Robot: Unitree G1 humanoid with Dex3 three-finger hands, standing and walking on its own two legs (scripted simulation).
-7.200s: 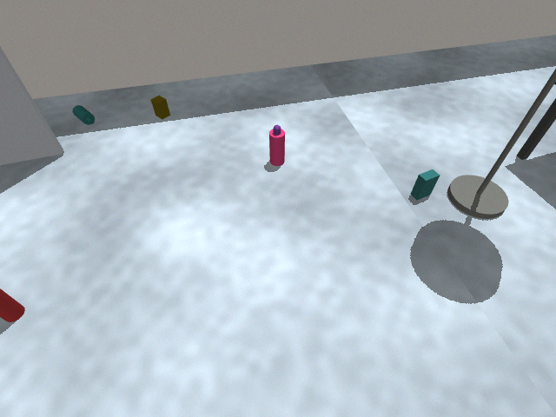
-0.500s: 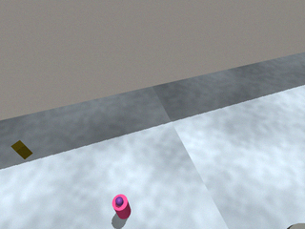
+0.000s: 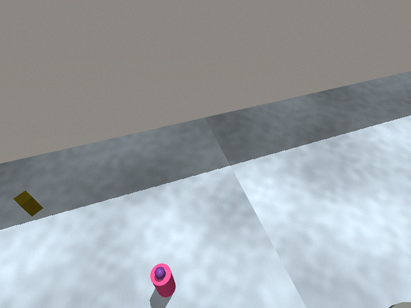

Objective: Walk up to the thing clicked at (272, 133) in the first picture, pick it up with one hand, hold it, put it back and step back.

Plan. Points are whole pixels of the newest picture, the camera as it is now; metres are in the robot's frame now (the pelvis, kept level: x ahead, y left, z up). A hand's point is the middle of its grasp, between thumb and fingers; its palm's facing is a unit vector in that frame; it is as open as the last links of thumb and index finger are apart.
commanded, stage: stand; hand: left
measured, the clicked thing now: (163, 279) +0.35 +0.21 -0.66
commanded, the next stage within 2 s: go down in 0.56 s
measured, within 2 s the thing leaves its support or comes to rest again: neither
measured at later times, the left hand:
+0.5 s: hand out of the picture +0.07 +0.25 -0.16, palm faces -0.03 -0.94 -0.35, open 7.4 cm
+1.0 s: hand out of the picture +0.15 +0.27 -0.17, palm faces +0.04 -0.94 -0.35, open 13.2 cm
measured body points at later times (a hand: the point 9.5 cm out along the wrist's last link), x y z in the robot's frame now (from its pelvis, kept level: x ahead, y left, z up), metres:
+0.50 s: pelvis +0.00 +0.00 +0.00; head +0.01 +0.00 +0.45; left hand +0.07 +0.30 -0.13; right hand +0.07 -0.30 -0.13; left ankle -0.01 +0.14 -0.75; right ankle -0.01 -0.12 -0.75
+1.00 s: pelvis -0.01 +0.01 -0.02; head +0.05 +0.01 +0.42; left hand +0.15 +0.32 -0.14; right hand +0.08 -0.26 -0.14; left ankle -0.01 +0.14 -0.75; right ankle -0.01 -0.12 -0.75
